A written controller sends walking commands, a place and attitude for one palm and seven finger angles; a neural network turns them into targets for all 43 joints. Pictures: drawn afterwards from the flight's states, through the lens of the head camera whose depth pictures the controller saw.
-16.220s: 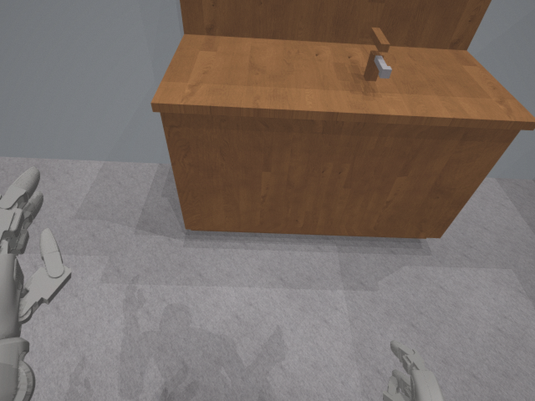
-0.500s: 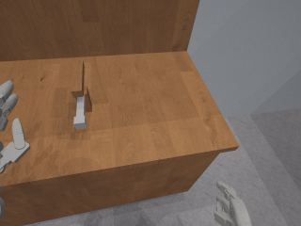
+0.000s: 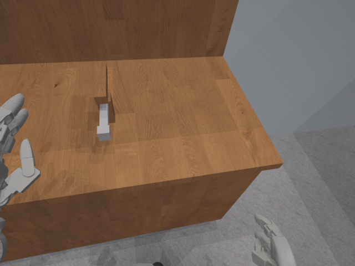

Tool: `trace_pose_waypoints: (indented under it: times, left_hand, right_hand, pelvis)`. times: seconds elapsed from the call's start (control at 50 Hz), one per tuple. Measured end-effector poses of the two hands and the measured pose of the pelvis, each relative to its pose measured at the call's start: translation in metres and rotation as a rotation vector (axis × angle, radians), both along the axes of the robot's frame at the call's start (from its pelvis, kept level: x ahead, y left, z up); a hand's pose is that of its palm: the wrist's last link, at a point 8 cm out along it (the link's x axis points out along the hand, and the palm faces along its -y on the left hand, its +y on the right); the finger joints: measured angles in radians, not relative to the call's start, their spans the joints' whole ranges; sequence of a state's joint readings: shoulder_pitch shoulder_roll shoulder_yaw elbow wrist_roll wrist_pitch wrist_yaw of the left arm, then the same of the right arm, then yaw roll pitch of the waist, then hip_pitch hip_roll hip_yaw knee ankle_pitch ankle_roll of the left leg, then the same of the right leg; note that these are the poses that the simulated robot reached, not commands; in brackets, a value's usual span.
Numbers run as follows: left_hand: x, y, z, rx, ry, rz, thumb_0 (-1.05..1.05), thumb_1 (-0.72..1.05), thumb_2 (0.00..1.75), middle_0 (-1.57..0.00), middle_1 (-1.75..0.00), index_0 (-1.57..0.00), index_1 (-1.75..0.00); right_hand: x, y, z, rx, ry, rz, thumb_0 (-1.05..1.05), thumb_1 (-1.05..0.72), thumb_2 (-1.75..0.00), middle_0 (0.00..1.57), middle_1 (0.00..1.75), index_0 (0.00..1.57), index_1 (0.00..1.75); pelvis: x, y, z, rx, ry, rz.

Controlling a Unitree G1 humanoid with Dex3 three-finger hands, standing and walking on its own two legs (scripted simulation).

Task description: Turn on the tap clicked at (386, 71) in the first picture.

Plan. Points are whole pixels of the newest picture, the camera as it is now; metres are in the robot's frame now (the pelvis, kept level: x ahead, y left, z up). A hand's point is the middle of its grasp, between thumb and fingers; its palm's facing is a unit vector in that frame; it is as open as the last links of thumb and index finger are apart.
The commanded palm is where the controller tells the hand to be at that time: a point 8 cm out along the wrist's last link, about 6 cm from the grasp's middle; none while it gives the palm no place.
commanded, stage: look again from close up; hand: left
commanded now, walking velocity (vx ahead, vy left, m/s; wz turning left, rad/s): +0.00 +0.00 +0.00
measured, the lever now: (104, 133) +0.39 +0.22 +0.05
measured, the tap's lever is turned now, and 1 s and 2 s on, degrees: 0 0 0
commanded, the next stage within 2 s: shuffle to correct the standing spot in 0.38 s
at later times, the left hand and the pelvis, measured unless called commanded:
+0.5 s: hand (43, 178) +0.21 +0.24 +0.16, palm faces +0.33 -0.89 -0.32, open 7.4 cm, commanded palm +0.15 +0.27 +0.18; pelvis +0.00 -0.01 +0.00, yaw +1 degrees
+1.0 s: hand (96, 158) +0.24 +0.17 +0.17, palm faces +0.26 -0.92 -0.30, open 7.4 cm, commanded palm +0.19 +0.21 +0.18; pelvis +0.01 -0.06 +0.00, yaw -4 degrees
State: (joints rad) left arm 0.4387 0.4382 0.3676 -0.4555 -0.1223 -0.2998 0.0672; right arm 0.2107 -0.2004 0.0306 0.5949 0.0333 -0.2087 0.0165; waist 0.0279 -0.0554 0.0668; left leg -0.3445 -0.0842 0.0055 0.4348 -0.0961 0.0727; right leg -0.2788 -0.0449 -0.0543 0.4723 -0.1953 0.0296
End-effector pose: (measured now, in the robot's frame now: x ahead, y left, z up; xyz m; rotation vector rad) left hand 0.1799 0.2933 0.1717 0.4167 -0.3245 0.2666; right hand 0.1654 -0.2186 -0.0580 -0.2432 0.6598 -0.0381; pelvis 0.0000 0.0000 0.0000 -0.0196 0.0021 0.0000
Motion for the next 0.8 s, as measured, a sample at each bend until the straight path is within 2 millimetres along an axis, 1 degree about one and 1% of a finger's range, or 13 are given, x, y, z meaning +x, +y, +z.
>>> trace_pose_waypoints:
  times: [0.26,0.54,0.68,0.74,0.8]
  left_hand:
    - [-0.01,-0.009,0.005,-0.005,-0.006,0.018,0.01,0.89,0.9,-0.21,-0.3,-0.21,-0.3]
    - [-0.008,-0.014,-0.003,-0.045,0.023,0.028,0.01,0.89,0.9,-0.21,-0.3,-0.2,-0.3]
    - [0.0,-0.018,0.003,-0.038,-0.01,0.028,0.02,0.89,0.9,-0.21,-0.3,-0.2,-0.3]
    - [0.008,-0.026,0.005,-0.044,-0.027,0.02,0.02,0.89,0.9,-0.21,-0.3,-0.2,-0.3]
    - [0.016,-0.04,0.006,-0.046,-0.034,0.001,0.02,0.89,0.9,-0.21,-0.3,-0.2,-0.3]
  right_hand:
    - [0.003,-0.009,0.003,0.007,-0.03,0.002,0.01,-0.9,-0.9,0.2,0.3,0.2,0.3]
    - [0.0,-0.018,0.003,0.001,-0.024,-0.017,0.01,-0.9,-0.9,0.2,0.3,0.2,0.3]
    - [0.0,-0.018,0.003,0.021,-0.03,-0.039,0.01,-0.9,-0.9,0.2,0.3,0.2,0.3]
    - [0.001,-0.02,0.002,0.039,-0.038,-0.047,0.01,-0.9,-0.9,0.2,0.3,0.2,0.3]
    - [0.002,-0.024,0.001,0.062,-0.045,-0.058,0.01,-0.9,-0.9,0.2,0.3,0.2,0.3]
  pelvis:
    - [-0.005,-0.009,0.0,-0.007,-0.012,0.006]
    - [-0.003,-0.014,0.001,-0.011,-0.018,0.006]
    - [-0.002,-0.02,0.001,0.007,-0.011,-0.03]
    - [-0.002,-0.025,0.0,0.015,-0.01,-0.047]
    - [-0.001,-0.032,-0.002,0.024,-0.011,-0.063]
